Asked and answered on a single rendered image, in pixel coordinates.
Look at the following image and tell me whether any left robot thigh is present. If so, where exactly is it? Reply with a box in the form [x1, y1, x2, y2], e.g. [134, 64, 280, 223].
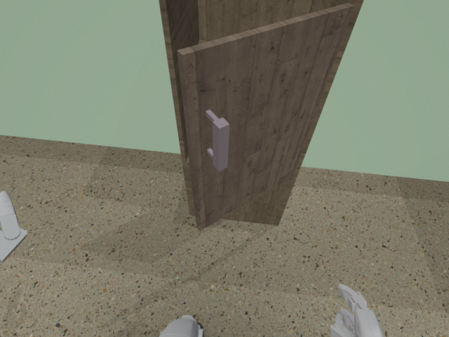
[159, 319, 203, 337]

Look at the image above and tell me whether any robot left shin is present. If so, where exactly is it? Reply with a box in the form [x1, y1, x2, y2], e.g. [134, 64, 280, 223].
[181, 315, 196, 322]

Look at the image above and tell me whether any handle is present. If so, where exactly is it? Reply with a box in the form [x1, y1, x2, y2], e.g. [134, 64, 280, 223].
[206, 110, 230, 171]

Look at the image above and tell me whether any robot right hand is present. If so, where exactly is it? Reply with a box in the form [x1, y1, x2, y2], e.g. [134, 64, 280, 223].
[330, 284, 384, 337]

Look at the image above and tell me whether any cupboard door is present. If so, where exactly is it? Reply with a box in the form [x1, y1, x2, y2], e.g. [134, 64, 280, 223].
[177, 3, 354, 231]

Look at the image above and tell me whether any robot left hand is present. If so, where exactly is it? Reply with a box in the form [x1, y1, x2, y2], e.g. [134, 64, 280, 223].
[0, 191, 27, 263]

